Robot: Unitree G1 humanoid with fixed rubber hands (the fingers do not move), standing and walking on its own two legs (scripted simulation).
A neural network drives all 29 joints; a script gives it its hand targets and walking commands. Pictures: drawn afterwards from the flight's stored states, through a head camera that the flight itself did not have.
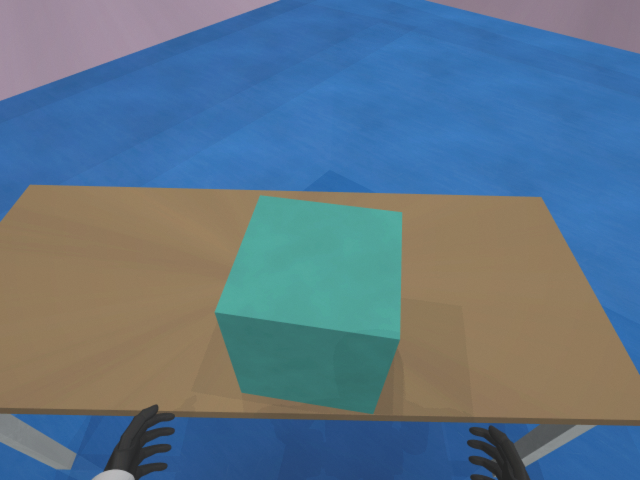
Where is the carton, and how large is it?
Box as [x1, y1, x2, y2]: [215, 195, 401, 413]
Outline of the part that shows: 260,195 215,310 215,314 241,392 372,413 399,340 401,212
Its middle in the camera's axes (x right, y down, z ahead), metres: +0.00 +0.10 +0.63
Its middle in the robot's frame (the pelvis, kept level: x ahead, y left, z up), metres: +0.39 +0.01 -0.06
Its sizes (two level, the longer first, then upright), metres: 0.223 0.217 0.254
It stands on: a table, 0.58 m high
